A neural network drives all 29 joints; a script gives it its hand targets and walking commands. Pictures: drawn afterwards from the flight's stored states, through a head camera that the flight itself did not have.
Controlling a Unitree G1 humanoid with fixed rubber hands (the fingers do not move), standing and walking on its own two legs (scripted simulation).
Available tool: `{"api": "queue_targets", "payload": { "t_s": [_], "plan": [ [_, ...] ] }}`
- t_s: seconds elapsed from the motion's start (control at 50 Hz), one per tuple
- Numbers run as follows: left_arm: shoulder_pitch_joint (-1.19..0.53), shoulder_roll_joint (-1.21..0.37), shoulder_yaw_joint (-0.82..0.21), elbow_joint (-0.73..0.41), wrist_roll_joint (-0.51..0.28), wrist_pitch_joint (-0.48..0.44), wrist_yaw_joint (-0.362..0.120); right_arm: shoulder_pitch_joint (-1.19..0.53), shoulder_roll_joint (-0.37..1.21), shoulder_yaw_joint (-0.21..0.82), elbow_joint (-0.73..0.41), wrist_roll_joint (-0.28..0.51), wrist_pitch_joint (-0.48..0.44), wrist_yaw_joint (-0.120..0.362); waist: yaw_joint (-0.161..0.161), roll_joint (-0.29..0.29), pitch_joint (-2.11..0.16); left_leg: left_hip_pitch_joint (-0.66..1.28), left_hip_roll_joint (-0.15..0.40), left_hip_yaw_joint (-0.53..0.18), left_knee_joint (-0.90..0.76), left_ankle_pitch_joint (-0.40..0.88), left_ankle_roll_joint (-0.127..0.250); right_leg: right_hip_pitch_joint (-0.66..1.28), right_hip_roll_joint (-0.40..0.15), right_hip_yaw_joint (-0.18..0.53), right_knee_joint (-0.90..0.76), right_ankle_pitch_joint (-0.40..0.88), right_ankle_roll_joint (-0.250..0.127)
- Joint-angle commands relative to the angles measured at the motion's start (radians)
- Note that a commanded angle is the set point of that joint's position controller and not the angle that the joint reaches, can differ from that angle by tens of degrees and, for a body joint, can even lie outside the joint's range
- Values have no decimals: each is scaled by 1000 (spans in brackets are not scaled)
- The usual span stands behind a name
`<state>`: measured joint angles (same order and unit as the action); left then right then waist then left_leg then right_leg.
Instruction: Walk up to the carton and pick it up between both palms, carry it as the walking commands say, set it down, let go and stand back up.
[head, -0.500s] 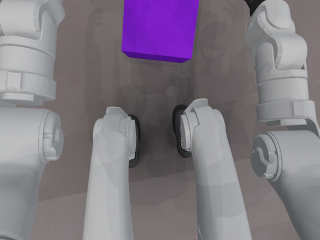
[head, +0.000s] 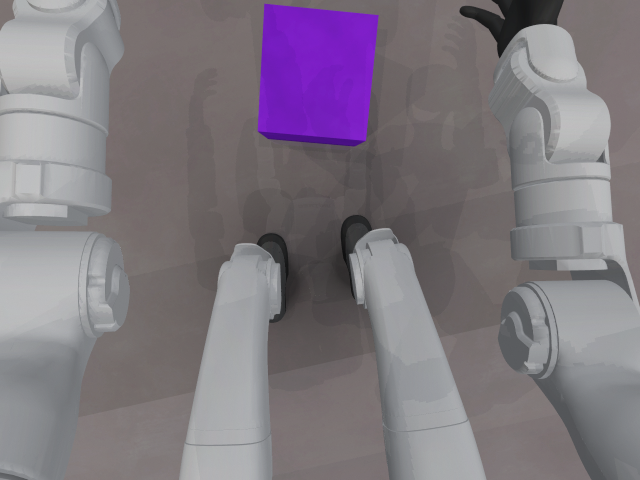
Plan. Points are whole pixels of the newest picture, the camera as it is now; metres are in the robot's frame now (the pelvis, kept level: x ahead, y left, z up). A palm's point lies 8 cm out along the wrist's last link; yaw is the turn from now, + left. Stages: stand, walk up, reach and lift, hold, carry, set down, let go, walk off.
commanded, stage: set down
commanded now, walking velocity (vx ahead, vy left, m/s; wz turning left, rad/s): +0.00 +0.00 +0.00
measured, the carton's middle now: (315, 85) +0.55 -0.03 -0.53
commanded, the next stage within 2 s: let go in 0.14 s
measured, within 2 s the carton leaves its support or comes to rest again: neither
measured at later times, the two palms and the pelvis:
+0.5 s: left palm (35, 51) +0.49 +0.17 -0.04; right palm (605, 65) +0.45 -0.22 -0.03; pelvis +0.08 -0.01 +0.08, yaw +1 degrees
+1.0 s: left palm out of the picture +0.35 +0.21 +0.06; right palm out of the picture +0.30 -0.24 +0.07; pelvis +0.15 +0.00 +0.15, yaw -1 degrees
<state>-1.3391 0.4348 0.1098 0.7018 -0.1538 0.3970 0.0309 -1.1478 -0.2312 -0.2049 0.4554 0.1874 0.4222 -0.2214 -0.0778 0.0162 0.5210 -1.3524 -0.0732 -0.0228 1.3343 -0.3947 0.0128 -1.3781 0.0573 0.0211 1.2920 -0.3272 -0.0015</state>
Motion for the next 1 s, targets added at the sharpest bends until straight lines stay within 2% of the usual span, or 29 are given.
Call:
{"api": "queue_targets", "payload": {
  "t_s": [0.0,0.02,0.06,0.08,0.12,0.14,0.16,0.18,0.2,0.24,0.28,0.32,0.36,0.38,0.42,0.44,0.46,0.54,0.58,0.66,0.68,0.76,0.78,0.82,0.9,0.98],
  "plan": [
    [-297,169,46,-148,19,-54,-10,-260,-95,-23,-154,-29,-47,4,-16,25,-2150,621,-20,19,-228,200,-13,804,25,-51,-195,266,48],
    [-270,141,52,-49,37,-66,-17,-235,-81,-26,-55,-42,-60,14,-17,37,-1990,556,-10,16,-243,160,-16,732,16,-45,-212,222,47],
    [-287,117,64,-84,47,-107,-27,-255,-63,-34,-90,-57,-104,25,-20,40,-1995,586,-8,9,-259,224,-20,758,15,-47,-229,292,50],
    [-254,100,74,-8,65,-124,-31,-225,-54,-38,-27,-74,-123,31,-26,33,-1906,555,-4,4,-266,220,-21,716,12,-47,-236,287,50],
    [-243,80,85,6,89,-159,-36,-195,-49,-59,10,-104,-160,42,-35,39,-1856,561,-2,-2,-286,244,-27,700,12,-54,-249,310,53],
    [-210,66,96,44,110,-170,-35,-181,-51,-60,26,-116,-173,52,-26,43,-1813,556,-3,-4,-296,240,-26,684,10,-54,-257,299,54],
    [-179,38,97,84,126,-182,-35,-155,-47,-72,69,-139,-188,64,-39,44,-1736,549,1,-11,-315,231,-26,637,11,-65,-265,280,54],
    [-135,19,113,104,150,-197,-34,-123,-48,-81,85,-158,-203,75,-35,46,-1694,549,1,-13,-329,248,-28,621,12,-66,-278,289,53],
    [-101,10,138,98,174,-213,-28,-110,-45,-82,77,-171,-221,87,-17,40,-1666,534,1,-13,-337,281,-27,612,13,-62,-283,319,54],
    [-13,-43,156,116,213,-233,-17,-43,-32,-85,126,-203,-244,116,-10,44,-1595,518,7,-16,-363,304,-26,573,11,-60,-301,321,54],
    [118,-93,153,91,250,-238,-3,64,-22,-82,131,-235,-256,147,-5,63,-1621,577,11,-14,-396,348,-28,625,8,-55,-333,348,49],
    [260,-125,141,-2,273,-246,19,208,-26,-62,91,-257,-266,181,2,76,-1656,658,13,-16,-431,415,-34,691,9,-52,-363,398,43],
    [353,-138,142,-123,291,-261,39,332,-43,-54,57,-268,-277,206,1,62,-1626,688,16,-20,-466,457,-35,750,8,-38,-401,447,31],
    [387,-147,130,-178,288,-268,43,385,-45,-53,34,-275,-282,212,-13,46,-1605,692,19,-23,-483,458,-32,780,6,-33,-416,466,25],
    [455,-169,104,-264,273,-283,45,477,-37,-30,-22,-265,-296,227,-16,42,-1545,699,22,-30,-520,466,-31,835,0,-16,-449,504,15],
    [499,-177,95,-297,266,-290,41,514,-31,-19,-62,-255,-306,234,-15,41,-1537,712,23,-31,-534,468,-30,869,-4,-9,-463,526,11],
    [526,-178,83,-325,252,-297,40,536,-26,-5,-89,-241,-315,240,-1,43,-1513,709,24,-34,-548,479,-30,898,-9,0,-472,550,6],
    [706,-181,56,-329,225,-324,25,672,-40,20,-140,-213,-349,259,4,28,-1444,679,25,-25,-598,464,-35,1036,-25,33,-503,648,4],
    [810,-176,54,-303,222,-339,15,767,-28,36,-133,-193,-362,264,23,31,-1391,662,23,-18,-622,456,-38,1091,-32,46,-517,685,8],
    [1005,-181,52,-253,207,-368,-12,972,-13,58,-100,-190,-390,266,19,-18,-1240,662,23,-11,-680,438,-32,1186,-46,64,-568,752,22],
    [1063,-180,48,-266,209,-379,-17,1033,-10,65,-104,-190,-400,267,25,-9,-1221,694,23,-12,-699,461,-31,1213,-46,64,-584,767,23],
    [1249,-178,41,-277,210,-412,-34,1202,-15,94,-123,-188,-437,267,26,-35,-1120,789,22,-15,-765,482,-19,1304,-49,73,-648,820,29],
    [1274,-174,34,-293,210,-420,-36,1231,-19,95,-132,-189,-444,269,23,-33,-1093,827,24,-22,-782,490,-17,1307,-44,69,-665,807,30],
    [1345,-173,27,-313,213,-431,-38,1286,-27,116,-147,-184,-456,272,35,-26,-1032,906,23,-26,-811,494,-16,1314,-42,61,-702,767,33],
    [1419,-161,4,-354,199,-442,-44,1334,-60,144,-181,-172,-471,273,39,-27,-896,1032,29,-31,-872,491,-15,1307,-31,45,-776,668,34],
    [1461,-141,-7,-374,189,-434,-58,1356,-77,143,-173,-176,-459,276,49,-2,-768,1108,40,-36,-910,473,-21,1313,-23,31,-829,550,25]
  ]
}}
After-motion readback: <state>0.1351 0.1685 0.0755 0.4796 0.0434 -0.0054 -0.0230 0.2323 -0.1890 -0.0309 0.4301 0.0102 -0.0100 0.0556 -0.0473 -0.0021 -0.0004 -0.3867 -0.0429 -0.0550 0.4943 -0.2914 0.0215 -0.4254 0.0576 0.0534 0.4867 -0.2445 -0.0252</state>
